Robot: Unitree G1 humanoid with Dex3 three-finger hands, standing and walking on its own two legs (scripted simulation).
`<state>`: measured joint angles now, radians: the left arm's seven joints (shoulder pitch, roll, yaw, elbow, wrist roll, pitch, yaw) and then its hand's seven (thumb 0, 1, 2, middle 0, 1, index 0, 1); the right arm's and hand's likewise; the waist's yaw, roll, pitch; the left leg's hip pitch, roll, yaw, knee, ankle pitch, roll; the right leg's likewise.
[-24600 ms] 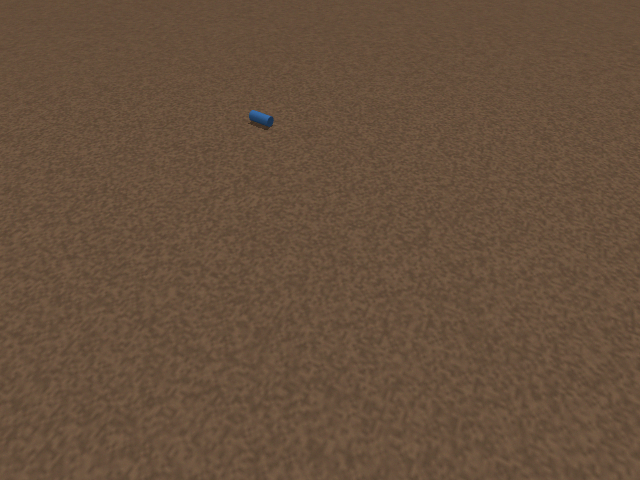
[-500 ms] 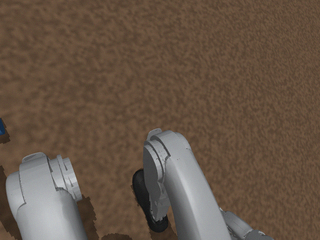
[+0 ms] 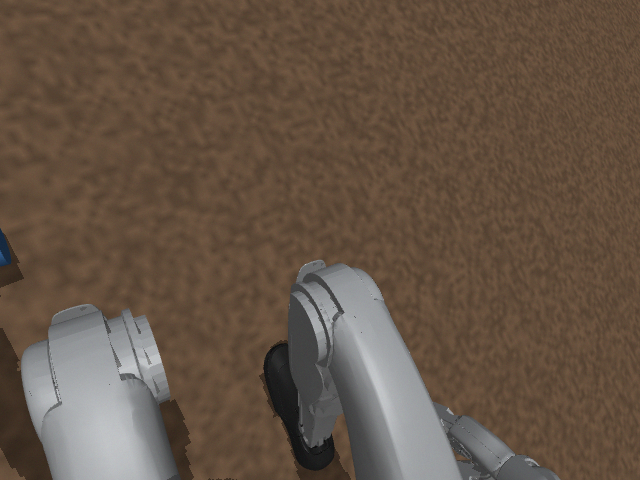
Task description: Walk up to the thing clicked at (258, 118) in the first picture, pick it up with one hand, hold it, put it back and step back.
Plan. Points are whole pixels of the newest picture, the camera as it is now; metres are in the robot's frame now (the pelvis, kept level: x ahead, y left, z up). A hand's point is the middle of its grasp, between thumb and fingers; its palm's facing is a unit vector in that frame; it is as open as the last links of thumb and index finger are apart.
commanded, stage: settle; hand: left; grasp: from above
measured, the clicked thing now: out of the picture +0.39 +0.36 -0.26
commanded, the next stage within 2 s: lift in 0.64 s
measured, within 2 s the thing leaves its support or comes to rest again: leaves its support in 0.02 s
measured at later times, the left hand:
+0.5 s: hand out of the picture +0.37 +0.36 -0.14, palm faces -0.42 -0.16 -0.90, open 8.7 cm
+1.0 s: hand out of the picture +0.36 +0.36 -0.08, palm faces -0.43 -0.16 -0.89, open 8.7 cm
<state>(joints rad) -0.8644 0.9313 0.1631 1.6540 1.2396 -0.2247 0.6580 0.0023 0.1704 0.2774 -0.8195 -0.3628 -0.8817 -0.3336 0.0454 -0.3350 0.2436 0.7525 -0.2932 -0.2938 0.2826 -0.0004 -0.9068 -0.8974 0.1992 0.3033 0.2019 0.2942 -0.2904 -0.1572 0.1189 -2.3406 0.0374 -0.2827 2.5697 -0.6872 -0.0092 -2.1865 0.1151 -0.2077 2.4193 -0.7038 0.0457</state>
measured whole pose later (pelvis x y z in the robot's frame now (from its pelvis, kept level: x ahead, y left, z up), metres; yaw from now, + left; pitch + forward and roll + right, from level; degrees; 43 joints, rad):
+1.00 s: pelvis -0.01 -0.01 +0.06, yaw +8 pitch +32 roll -7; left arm -0.74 0.66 0.06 1.17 1.12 -0.15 0.25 0.00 0.16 0.26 -0.87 -0.27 -0.92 -0.26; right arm 0.16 -0.28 0.03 0.75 -0.10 -0.05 0.14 0.00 -0.92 -0.90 0.20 0.30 0.20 0.29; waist -0.14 0.01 -0.10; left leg -2.25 0.03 -0.14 2.30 -0.62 -0.01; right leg -2.14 0.06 -0.10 2.26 -0.69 0.02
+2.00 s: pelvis +0.03 +0.01 +0.36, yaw +14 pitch +17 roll -3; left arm -0.31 0.46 -0.14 0.77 1.00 0.00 0.10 -0.01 0.16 0.31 -0.83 -0.33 -0.88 -0.34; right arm 0.24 -0.24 -0.02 0.72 0.04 -0.02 -0.05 0.01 -0.91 -0.90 0.20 0.30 0.20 0.30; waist -0.06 0.04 -0.16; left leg -1.08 0.03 -0.03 1.26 -0.47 0.01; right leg -1.01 0.03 0.00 1.22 -0.51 0.02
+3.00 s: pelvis +0.07 +0.02 +0.46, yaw +13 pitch +5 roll +0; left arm -0.29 0.39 -0.20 0.75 0.99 0.02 0.04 -0.02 0.14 0.35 -0.83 -0.34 -0.87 -0.35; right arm 0.25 -0.25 -0.04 0.71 0.05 0.02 -0.04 0.01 -0.90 -0.90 0.20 0.30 0.20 0.29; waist -0.02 0.04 -0.06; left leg -0.45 0.01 0.03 0.66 -0.30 0.01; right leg -0.41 0.01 0.05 0.65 -0.33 0.02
